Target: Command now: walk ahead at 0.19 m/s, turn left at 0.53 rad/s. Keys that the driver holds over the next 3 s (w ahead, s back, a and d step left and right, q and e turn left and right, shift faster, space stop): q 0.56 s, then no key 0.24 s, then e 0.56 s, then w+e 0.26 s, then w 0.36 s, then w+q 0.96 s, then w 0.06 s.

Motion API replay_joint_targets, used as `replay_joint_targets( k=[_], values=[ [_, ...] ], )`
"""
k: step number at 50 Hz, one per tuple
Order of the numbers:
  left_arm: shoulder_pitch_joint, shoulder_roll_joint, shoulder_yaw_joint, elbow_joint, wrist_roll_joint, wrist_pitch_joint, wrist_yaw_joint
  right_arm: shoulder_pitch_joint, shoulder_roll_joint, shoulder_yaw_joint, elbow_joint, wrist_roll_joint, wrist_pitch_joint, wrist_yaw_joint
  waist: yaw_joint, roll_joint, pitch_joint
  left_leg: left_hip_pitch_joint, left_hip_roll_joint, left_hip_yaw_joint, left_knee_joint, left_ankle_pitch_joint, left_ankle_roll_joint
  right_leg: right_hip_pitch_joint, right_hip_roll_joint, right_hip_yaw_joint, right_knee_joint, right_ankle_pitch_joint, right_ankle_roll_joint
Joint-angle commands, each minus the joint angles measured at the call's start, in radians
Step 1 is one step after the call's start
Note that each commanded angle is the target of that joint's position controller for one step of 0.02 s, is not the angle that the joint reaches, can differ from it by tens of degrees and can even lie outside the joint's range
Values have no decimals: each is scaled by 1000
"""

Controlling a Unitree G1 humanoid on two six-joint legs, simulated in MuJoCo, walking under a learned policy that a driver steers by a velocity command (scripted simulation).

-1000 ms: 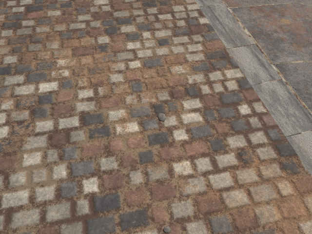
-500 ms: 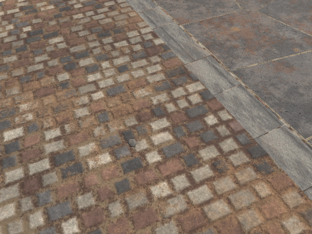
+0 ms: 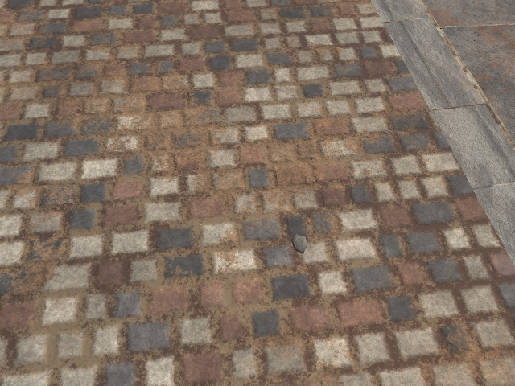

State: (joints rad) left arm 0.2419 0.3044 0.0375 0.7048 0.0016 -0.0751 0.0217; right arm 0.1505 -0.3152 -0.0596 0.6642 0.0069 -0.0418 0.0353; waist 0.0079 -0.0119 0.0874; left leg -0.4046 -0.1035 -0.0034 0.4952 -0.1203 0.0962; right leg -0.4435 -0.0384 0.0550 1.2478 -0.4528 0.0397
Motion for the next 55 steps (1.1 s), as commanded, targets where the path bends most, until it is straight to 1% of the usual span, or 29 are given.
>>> replay_joint_targets(
  k=[1, 5, 8, 12, 14, 16, 17, 18, 19, 20, 21, 22, 23, 25, 27, 30, 33, 36, 37, 38, 39, 40, 41, 42, 43, 45, 47, 50, 55],
  values=[
    [91, 120, 37, -54, 11, 14, 15, 1, -138, -41, -64, -13, -7, -15, 32, 56, -168, 135, 275, -286, -193, 527, 213, -72, -37, 23, -39, 67, 25],
    [43, 88, 28, -72, 25, 35, 30, 5, -159, -47, -46, -1, 9, -37, 27, 68, -199, 103, 232, -248, -162, 552, 184, -86, -4, 16, -219, 178, 67],
    [-39, 81, 25, -94, 16, 41, 25, 9, -161, -49, -41, 11, 39, -57, 1, 90, -210, 120, 203, -281, -140, 343, 138, -83, 16, 33, -359, 276, 76],
    [-129, 90, 28, -121, 4, 34, 10, 23, -166, -51, -43, 10, 62, -66, -32, 129, -188, 169, 209, -389, -103, 163, 121, -67, 52, 61, -530, 253, 65],
    [-126, 103, 35, -123, 2, 22, 4, 24, -158, -49, -47, 11, 69, -64, -29, 150, -192, 209, 213, -443, -51, 222, 112, -21, 72, 67, -613, 206, 50],
    [-78, 109, 45, -109, -1, 8, 0, -9, -141, -43, -60, 22, 73, -66, 12, 165, -189, 224, 180, -473, 11, 228, 70, 90, 69, 56, -812, 308, 18],
    [-51, 136, 54, -103, 6, 2, 2, -2, -113, -34, -69, 21, 74, -67, 16, 138, -201, 172, 139, -453, 71, 121, 27, 214, -11, 93, -894, 455, -17],
    [-57, 200, 65, -121, 19, 10, 12, 70, -54, -18, -69, -1, 72, -64, -32, -69, -252, 63, 41, -313, 278, -251, -32, 362, -237, 276, -877, 730, -109],
    [-28, 210, 71, -93, 49, 24, 7, 87, -96, -29, -94, 9, 67, -64, -47, -305, -227, -158, -65, -172, 451, -588, -91, 417, -376, 509, -884, 902, -288],
    [-30, 155, 60, -109, 31, 27, 4, 130, -175, -52, -65, -4, 65, -63, -33, -211, -236, -191, 5, -179, 636, -561, -134, 421, -388, 498, -873, 871, -322],
    [-49, 113, 49, -117, 25, 31, 6, 108, -197, -65, -46, 10, 74, -62, -22, -133, -214, -202, 26, -166, 712, -490, -158, 398, -325, 367, -851, 834, -284],
    [-79, 100, 46, -122, 19, 37, 8, 105, -177, -66, -30, 17, 90, -67, -30, -84, -194, -204, 42, -148, 739, -436, -180, 376, -263, 274, -846, 768, -244],
    [-102, 98, 45, -121, 9, 43, 11, 89, -159, -63, -39, 17, 101, -69, -27, -88, -171, -218, 59, -136, 746, -388, -193, 354, -246, 229, -854, 736, -236],
    [-108, 106, 48, -113, 17, 56, 17, 65, -101, -47, -56, 25, 110, -63, -20, -130, -151, -181, 66, -70, 681, -330, -208, 313, -191, 123, -886, 713, -231],
    [-95, 115, 55, -105, 21, 66, 24, 27, -80, -41, -81, 25, 108, -60, 4, -169, -166, -172, 84, -41, 593, -319, -215, 351, -205, 92, -895, 709, -251],
    [-101, 142, 68, -95, 13, 73, 20, -1, -59, -29, -103, 11, 104, -50, 18, -173, -197, -62, 113, -20, 427, -317, -197, 337, -230, 61, -893, 704, -266],
    [-107, 158, 72, -80, -4, 76, 6, 17, -70, -31, -99, 6, 105, -40, 18, -187, -202, 38, 104, 10, 272, -291, -167, 321, -247, 60, -881, 666, -270],
    [-120, 146, 63, -57, -31, 78, 2, 95, -64, -34, -62, 2, 101, -29, -30, -158, -182, 219, 71, 52, -54, -68, -99, 245, -216, 30, -810, 535, -207],
    [-60, 110, 51, -29, -25, 74, -2, 105, -90, -38, -62, -4, 100, -32, -25, -88, -183, 336, 109, -19, -131, 44, -67, 157, -175, -12, -751, 401, -130],
    [-28, 27, 21, -45, 31, 68, -14, 112, -179, -51, -83, -12, 100, -48, 19, 206, -223, 471, 363, -321, -136, 347, 12, -15, -67, -122, -520, 27, -16],
    [-110, 62, 33, -77, 24, 70, -1, 79, -166, -41, -91, -41, 84, -42, -27, 271, -189, 299, 484, -418, -162, 339, 191, -75, -14, -65, -397, -197, 21],
    [-137, 120, 50, -69, 4, 77, 9, 55, -137, -33, -89, -50, 65, -37, -41, 201, -152, 242, 441, -385, -190, 236, 207, -62, -29, -23, -290, -177, 28],
    [-109, 115, 54, -45, -3, 84, 10, 15, -88, -16, -70, -46, 49, -36, -14, 179, -138, 227, 383, -303, -193, 164, 159, -50, -39, 0, -270, -116, 29],
    [-68, 99, 54, -7, -2, 93, 14, -18, -62, -8, -61, -38, 39, -37, 2, 165, -134, 230, 340, -244, -191, 128, 116, -35, -44, 4, -279, -64, 37],
    [-43, 96, 55, 13, 3, 100, 15, -41, -40, 1, -49, -31, 31, -39, 10, 172, -122, 220, 325, -205, -187, 189, 101, -11, -46, 14, -284, -7, 50],
    [-15, 77, 50, 36, -9, 100, 9, -45, -18, 8, -24, -37, 25, -46, 18, 163, -126, 217, 298, -132, -173, 267, 95, 51, -34, 14, -317, 46, 64],
    [-51, 78, 45, 24, -18, 98, 7, -43, -49, -4, -14, -33, 31, -56, -7, 155, -118, 257, 304, -116, -155, 273, 104, 52, -26, -7, -393, 45, 66],
    [-80, 93, 46, -1, -24, 102, 7, -10, -107, -28, 6, -22, 53, -69, -40, 139, -116, 320, 375, -172, -140, 287, 152, 10, -20, -29, -406, -27, 64],
    [-65, 79, 44, -11, -24, 113, -1, -44, -114, -41, 12, -16, 70, -77, -33, 125, -121, 337, 425, -162, -136, 359, 175, 19, -24, -61, -420, -51, 43]
  ],
)
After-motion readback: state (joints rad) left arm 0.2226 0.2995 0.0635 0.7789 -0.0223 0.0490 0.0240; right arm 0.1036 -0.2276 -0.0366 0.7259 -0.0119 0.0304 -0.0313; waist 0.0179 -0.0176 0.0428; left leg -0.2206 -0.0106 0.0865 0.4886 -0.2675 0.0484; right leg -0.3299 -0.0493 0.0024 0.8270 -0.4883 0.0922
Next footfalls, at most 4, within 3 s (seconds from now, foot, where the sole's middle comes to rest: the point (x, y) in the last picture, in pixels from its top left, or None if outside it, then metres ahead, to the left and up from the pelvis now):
0.34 right None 0.24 -0.13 -0.77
0.74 left None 0.11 0.11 -0.77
1.22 right None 0.15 -0.12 -0.77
1.76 left None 0.27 0.12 -0.77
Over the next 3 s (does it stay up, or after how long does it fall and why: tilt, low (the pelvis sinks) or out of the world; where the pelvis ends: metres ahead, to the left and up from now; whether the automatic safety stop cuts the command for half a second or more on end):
stays up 0.81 0.07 0.02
